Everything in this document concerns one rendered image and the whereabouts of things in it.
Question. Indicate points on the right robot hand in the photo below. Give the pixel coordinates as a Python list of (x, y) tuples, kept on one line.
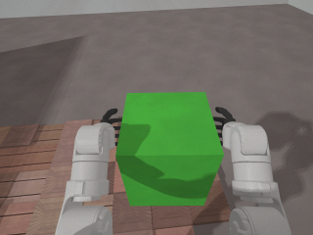
[(228, 118)]

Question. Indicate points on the left robot hand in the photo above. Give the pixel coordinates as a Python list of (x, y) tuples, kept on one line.
[(106, 118)]

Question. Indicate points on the robot left upper arm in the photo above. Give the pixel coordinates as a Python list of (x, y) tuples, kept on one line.
[(86, 220)]

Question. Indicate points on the robot left forearm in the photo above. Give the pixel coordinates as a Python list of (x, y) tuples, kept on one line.
[(89, 171)]

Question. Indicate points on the carton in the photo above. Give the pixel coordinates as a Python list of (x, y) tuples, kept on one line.
[(168, 150)]

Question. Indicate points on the robot right forearm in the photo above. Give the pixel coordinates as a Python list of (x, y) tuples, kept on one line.
[(253, 176)]

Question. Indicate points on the robot right upper arm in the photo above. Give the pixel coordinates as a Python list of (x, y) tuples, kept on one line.
[(257, 221)]

